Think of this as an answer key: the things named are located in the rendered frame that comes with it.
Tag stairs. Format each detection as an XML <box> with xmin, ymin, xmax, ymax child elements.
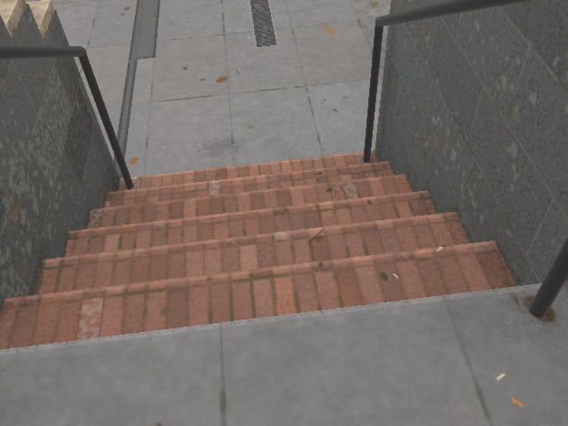
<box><xmin>0</xmin><ymin>151</ymin><xmax>530</xmax><ymax>350</ymax></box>

